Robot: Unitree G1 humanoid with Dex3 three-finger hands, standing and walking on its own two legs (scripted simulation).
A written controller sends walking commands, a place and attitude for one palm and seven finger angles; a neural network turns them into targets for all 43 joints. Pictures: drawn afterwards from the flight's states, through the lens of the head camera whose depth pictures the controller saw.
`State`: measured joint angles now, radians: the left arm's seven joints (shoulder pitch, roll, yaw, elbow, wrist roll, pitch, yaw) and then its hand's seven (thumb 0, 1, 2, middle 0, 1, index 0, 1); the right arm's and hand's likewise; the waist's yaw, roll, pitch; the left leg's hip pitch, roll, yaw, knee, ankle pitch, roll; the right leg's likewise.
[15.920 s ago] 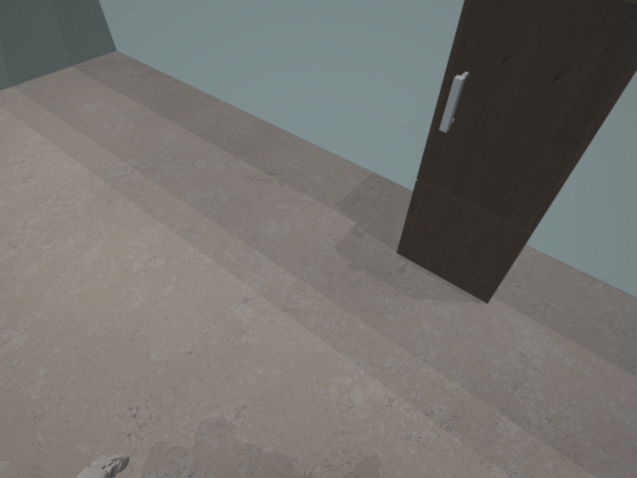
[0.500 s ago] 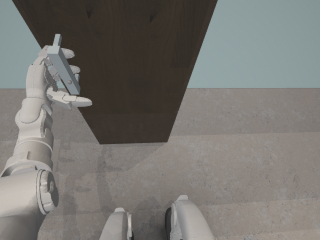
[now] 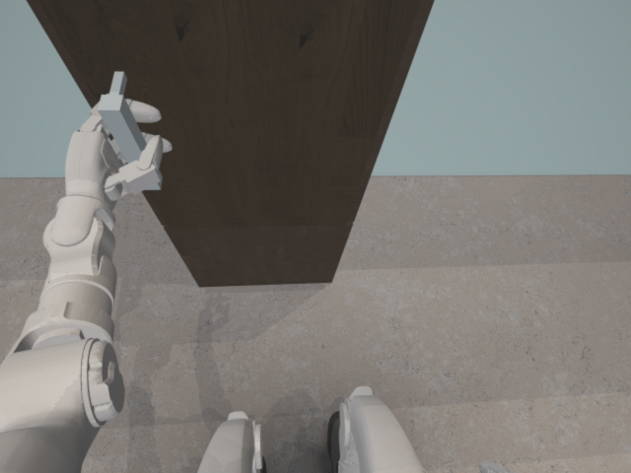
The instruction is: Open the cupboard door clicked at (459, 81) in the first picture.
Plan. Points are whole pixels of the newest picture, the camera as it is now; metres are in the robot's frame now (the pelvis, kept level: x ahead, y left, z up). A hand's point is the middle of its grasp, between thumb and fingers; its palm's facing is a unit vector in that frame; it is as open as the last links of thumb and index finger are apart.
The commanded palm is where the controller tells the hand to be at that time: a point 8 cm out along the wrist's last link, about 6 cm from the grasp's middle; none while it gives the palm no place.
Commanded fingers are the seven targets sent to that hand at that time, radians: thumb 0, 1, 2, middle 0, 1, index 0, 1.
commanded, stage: close the thumb around the handle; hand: left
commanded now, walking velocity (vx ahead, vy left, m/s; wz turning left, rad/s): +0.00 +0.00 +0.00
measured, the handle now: (137, 135) +0.52 +0.20 +0.05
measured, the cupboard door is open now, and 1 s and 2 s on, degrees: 0 34 45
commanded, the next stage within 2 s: pull the door open along its arc in 0.02 s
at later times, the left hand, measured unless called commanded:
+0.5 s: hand (157, 202) +0.43 +0.16 +0.05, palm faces -0.03 -1.00 -0.01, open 5.7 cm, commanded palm +0.37 +0.21 +0.05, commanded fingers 0.00 0.90 0.90 -0.40 -1.35 -0.40 -1.35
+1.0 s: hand (223, 294) +0.31 +0.09 +0.06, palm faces +0.42 -0.91 +0.00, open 5.9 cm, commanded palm +0.24 +0.13 +0.05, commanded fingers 0.00 0.90 0.90 -0.40 -1.35 -0.40 -1.35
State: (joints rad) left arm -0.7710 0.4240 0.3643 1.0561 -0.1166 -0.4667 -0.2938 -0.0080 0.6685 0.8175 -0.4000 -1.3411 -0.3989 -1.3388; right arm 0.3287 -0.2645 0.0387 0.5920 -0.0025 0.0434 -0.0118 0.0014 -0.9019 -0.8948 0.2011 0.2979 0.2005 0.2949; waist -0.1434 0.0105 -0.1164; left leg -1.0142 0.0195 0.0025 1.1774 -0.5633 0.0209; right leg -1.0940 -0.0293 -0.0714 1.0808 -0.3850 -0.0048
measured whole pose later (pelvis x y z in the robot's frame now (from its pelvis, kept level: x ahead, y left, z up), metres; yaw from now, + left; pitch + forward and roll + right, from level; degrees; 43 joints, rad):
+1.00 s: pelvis +0.03 -0.02 +0.02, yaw +2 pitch +17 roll +0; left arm 0.20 -0.09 -0.16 0.10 0.10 -0.37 0.50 0.02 0.70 0.75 -0.33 -1.31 -0.36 -1.34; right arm 0.18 -0.15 0.01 0.48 -0.07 0.00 0.05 0.00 -0.90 -0.90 0.20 0.30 0.20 0.29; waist 0.01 0.01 -0.17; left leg -0.79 0.01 -0.02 1.08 -0.59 -0.01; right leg -0.90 -0.04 -0.09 1.05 -0.46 -0.03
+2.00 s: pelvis +0.00 -0.03 +0.01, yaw +3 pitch +14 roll +0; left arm 0.24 -0.07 -0.27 0.07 0.11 -0.35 0.53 -0.01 -0.44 0.32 -0.28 -1.02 -0.31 -1.02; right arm 0.20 -0.18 0.00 0.54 -0.07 -0.10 0.00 0.01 -0.90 -0.90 0.20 0.30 0.20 0.29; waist 0.00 0.02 -0.16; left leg -0.84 0.00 -0.03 1.14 -0.56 -0.02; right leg -0.93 -0.05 -0.10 1.11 -0.43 -0.04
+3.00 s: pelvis +0.01 +0.00 -0.01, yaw +2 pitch +17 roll -1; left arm 0.60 0.10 -0.23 -0.32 -0.02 -0.37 0.00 -0.02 -0.50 0.30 -0.15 -0.30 -0.15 -0.30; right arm 0.25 -0.20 0.02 0.33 -0.01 -0.07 0.01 0.01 -0.90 -0.90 0.20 0.30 0.20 0.30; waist 0.02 0.02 -0.16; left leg -0.92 -0.02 -0.02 1.27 -0.64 0.02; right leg -1.01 -0.06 -0.08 1.21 -0.49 -0.01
